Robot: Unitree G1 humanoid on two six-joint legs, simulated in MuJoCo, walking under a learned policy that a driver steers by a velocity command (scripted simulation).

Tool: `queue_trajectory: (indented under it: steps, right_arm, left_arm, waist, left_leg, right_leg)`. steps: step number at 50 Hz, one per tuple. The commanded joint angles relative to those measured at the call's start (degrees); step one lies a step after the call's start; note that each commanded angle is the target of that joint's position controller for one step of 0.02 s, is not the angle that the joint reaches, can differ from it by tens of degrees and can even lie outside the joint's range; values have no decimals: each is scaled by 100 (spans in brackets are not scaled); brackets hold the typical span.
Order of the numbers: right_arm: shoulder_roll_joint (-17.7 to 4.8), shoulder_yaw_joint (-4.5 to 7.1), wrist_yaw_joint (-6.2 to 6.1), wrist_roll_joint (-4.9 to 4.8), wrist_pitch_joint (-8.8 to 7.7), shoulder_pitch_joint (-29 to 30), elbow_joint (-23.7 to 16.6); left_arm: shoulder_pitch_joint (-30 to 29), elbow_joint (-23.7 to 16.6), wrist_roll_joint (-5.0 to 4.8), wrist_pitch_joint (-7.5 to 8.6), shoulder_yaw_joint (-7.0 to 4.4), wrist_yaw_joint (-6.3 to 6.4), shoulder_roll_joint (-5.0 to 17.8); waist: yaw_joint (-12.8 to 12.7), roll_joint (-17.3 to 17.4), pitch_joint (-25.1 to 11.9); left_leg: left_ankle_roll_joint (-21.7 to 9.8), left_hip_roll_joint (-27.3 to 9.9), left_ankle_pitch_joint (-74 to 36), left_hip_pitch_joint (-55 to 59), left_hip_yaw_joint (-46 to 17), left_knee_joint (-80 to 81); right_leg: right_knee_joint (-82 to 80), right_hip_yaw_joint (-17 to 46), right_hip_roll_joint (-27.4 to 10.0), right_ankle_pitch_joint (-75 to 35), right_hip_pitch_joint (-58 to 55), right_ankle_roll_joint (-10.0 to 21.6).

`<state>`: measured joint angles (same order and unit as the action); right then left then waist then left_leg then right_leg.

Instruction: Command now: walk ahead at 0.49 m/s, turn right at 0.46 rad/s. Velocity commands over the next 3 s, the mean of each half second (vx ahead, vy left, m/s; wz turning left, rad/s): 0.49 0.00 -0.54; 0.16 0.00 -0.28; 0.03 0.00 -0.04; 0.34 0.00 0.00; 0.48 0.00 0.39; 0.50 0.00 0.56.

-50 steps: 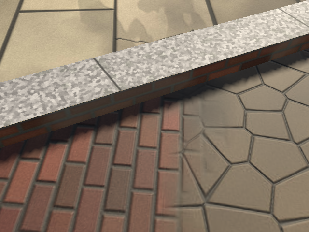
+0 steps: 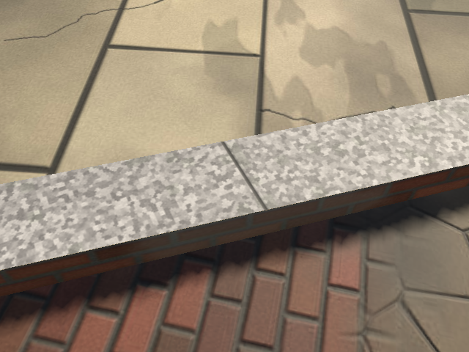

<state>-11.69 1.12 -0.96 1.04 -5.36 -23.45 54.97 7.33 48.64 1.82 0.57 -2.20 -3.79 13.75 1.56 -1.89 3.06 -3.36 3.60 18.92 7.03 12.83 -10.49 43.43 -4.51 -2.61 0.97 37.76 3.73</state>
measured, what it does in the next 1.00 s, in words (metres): walks ahead, turning right: right foot, then left foot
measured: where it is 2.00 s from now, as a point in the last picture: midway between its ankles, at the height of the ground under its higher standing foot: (272, 309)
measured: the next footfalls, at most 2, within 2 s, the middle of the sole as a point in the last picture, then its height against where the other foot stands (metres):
right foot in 0.12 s outside the picture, level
left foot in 0.62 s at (227, 317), level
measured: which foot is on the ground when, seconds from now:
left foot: down 0.00-0.10, up 0.12-0.60, down 0.62-1.00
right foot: up 0.00-0.10, down 0.12-0.62, up 0.64-0.98, down 1.00-1.00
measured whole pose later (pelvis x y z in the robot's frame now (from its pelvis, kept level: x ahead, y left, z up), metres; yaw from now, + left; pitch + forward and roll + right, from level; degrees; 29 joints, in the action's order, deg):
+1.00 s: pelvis +0.41 -0.03 +0.00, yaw -25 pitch +0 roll +1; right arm -13.4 0.3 -0.4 1.2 -0.4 -14.9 50.9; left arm 11.0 50.0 1.9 -1.9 -0.6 0.3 13.2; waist 1.2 -0.9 2.2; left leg -2.2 0.8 8.2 -18.8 4.4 -27.3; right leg 30.2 2.4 0.8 15.5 14.5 1.6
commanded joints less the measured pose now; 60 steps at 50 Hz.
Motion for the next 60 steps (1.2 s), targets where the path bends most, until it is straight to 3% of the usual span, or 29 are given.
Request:
queue_trajectory:
  steps: [1,4,5,6,7,8,9,11,14,17,22,25,27,29,30,31,32,33,34,35,37,42,47,49,50,51,53,56,60]
  right_arm:
    - [-870,148,-98,0,-36,-99,-137]
    - [-1177,225,-186,52,102,54,-151]
    - [-1244,248,-164,69,146,119,-210]
    - [-1261,261,-100,40,145,285,-314]
    - [-488,123,27,21,98,-106,-608]
    - [-853,182,77,-19,29,495,-922]
    - [-911,162,113,-20,-71,954,-1060]
    - [-930,170,98,-2,-98,875,-988]
    - [-766,130,141,205,225,653,-1000]
    - [-687,102,181,193,319,1188,-1245]
    - [-707,61,215,118,303,2315,-1621]
    - [-719,19,182,71,234,2649,-1761]
    - [-823,32,126,46,167,2456,-1743]
    - [-1098,120,45,59,91,1561,-1446]
    - [-1202,158,-13,108,-1,939,-1287]
    - [-1521,216,-76,227,-76,223,-1215]
    - [-1889,314,-22,216,24,263,-1269]
    - [-1536,319,35,9,138,391,-1312]
    - [-1023,176,44,-39,143,774,-1357]
    - [-731,82,42,-35,158,1086,-1349]
    - [-706,39,-7,-36,171,1174,-1216]
    - [-842,43,26,36,171,1266,-966]
    - [-1042,115,44,19,411,1145,-771]
    - [-947,84,24,11,482,1017,-697]
    - [-748,35,49,10,475,918,-735]
    - [-483,-18,51,-92,487,617,-698]
    - [-548,-2,43,-45,520,671,-459]
    - [-739,45,68,6,450,513,-215]
    - [-571,13,40,-28,422,507,66]
  left_arm:
    - [-568,-549,6,77,36,-19,176]
    - [459,-295,17,72,-83,59,465]
    - [1089,-103,32,114,-181,99,652]
    - [1843,102,97,138,-325,181,936]
    - [1704,66,128,99,-495,266,1571]
    - [1775,17,-91,47,-540,249,1667]
    - [1420,17,-142,37,-501,299,1455]
    - [890,-9,-134,90,-367,334,920]
    - [803,8,-199,278,-293,346,842]
    - [1071,67,-189,343,-347,335,1063]
    - [1675,145,-183,295,-375,342,1096]
    - [1864,169,-132,230,-383,401,1131]
    - [1784,119,-103,188,-390,451,1156]
    - [1443,13,-110,229,-397,475,1218]
    - [1278,-17,-198,292,-373,445,1185]
    - [1297,-231,-313,362,-262,435,833]
    - [2393,-242,-516,310,-187,506,347]
    - [2444,-7,-203,206,-254,564,897]
    - [2006,21,-92,142,-289,531,946]
    - [1730,-16,-40,98,-262,486,843]
    - [1602,-21,15,-62,-222,361,664]
    - [1476,19,-21,-235,-77,361,409]
    - [1011,45,-33,-306,23,401,418]
    - [922,64,17,-209,56,441,460]
    - [873,5,92,-134,46,487,695]
    - [512,-5,-28,-99,15,505,943]
    - [154,86,-83,8,157,475,467]
    - [455,352,-133,67,143,513,491]
    - [731,595,-143,73,125,515,419]
  waist:
    - [-81,599,285]
    - [-591,846,-425]
    - [-851,807,-793]
    - [-1274,435,-1146]
    - [-675,-958,-1501]
    - [-892,-555,-1866]
    - [-789,-26,-942]
    - [-245,596,-135]
    - [77,424,-198]
    - [-40,177,-108]
    - [-554,-124,-88]
    - [-681,-165,-112]
    - [-582,-271,-258]
    - [-194,-391,-595]
    - [178,-249,-838]
    - [386,254,-1526]
    - [-92,1688,-2475]
    - [-123,936,-2520]
    - [-156,539,-1753]
    - [-213,436,-1198]
    - [-292,834,-792]
    - [-450,987,-914]
    - [-287,1082,-681]
    - [-342,658,-359]
    - [-258,41,-309]
    - [94,-764,-208]
    - [154,-508,5]
    - [73,-436,19]
    - [-61,120,75]
  left_leg:
    - [-107,-1679,-5647,-219,-51,-255]
    - [-93,-1824,-7432,59,71,-2049]
    - [-154,-1830,-6839,-244,16,-3092]
    - [-99,-1604,-5280,-1152,111,-4720]
    - [150,-613,597,-3567,-76,-6812]
    - [189,-23,1172,-4823,-1331,-7823]
    - [126,-525,388,-5285,-1674,-7395]
    - [190,-869,-115,-4609,-1571,-6387]
    - [475,-985,-90,-3863,-1481,-5649]
    - [650,-993,-661,-4060,-1278,-4815]
    - [691,-795,-1647,-4430,-1249,-3332]
    - [600,-462,-1671,-4210,-1170,-2722]
    - [470,-267,-1587,-3655,-1291,-2254]
    - [239,-93,-1661,-2545,-1291,-1685]
    - [89,-302,-2508,-1643,-1327,-1185]
    - [-200,-1516,-4295,-243,-2248,-1498]
    - [-1310,-3340,-7218,1092,-4092,-1898]
    - [-1451,-3126,-6484,494,-4374,-1706]
    - [-1278,-2687,-5697,-247,-3604,-1478]
    - [-1045,-2291,-5182,-799,-3006,-1248]
    - [-856,-1808,-4901,-1596,-2300,-880]
    - [-868,-1633,-4243,-2212,-1762,-705]
    - [-692,-1502,-854,-2637,-2042,-542]
    - [-271,-1398,94,-3214,-2109,-598]
    - [29,-1152,198,-3388,-1906,-1037]
    - [261,-502,71,-2726,-1262,-1253]
    - [279,-609,-776,-1439,-1419,-1134]
    - [261,-826,-1067,-1517,-1582,-968]
    - [268,-846,-976,-1825,-1630,-794]
  right_leg:
    - [-678,-447,317,160,-456,260]
    - [-764,-553,789,999,-1610,699]
    - [-1042,-366,885,1158,-2420,877]
    - [-1584,224,573,1362,-3608,1151]
    - [-1492,2862,-1196,961,-5370,1909]
    - [-2454,4900,-1627,1489,-5767,2477]
    - [-2818,4036,-1559,1443,-5076,2167]
    - [-3016,2985,-1074,148,-3590,1647]
    - [-3106,2151,-544,-1006,-2770,1456]
    - [-3213,1918,-275,-1071,-2584,1290]
    - [-3008,2048,-144,-1012,-3223,942]
    - [-2398,2019,-130,-2553,-3550,775]
    - [-1935,2144,-107,-3046,-3644,544]
    - [-1221,2197,-14,-3571,-3605,252]
    - [-390,2051,208,-3353,-3344,108]
    - [959,1830,483,-1310,-2526,-43]
    - [2685,1166,1418,3735,-1218,-200]
    - [3115,1226,1032,3380,-1081,-144]
    - [3067,1281,875,2961,-1039,-204]
    - [2752,1189,693,2767,-965,-268]
    - [2343,1085,594,2460,-1332,-406]
    - [829,784,549,2258,-2141,-455]
    - [-846,398,474,1790,-2818,-288]
    - [-2026,667,304,1243,-3366,-101]
    - [-2642,1629,-476,1389,-3431,64]
    - [-3077,2352,-1112,1866,-2306,397]
    - [-3157,1912,-676,2563,-1389,160]
    - [-3028,1520,-276,2111,-1842,-79]
    - [-2774,1385,-239,1501,-2314,4]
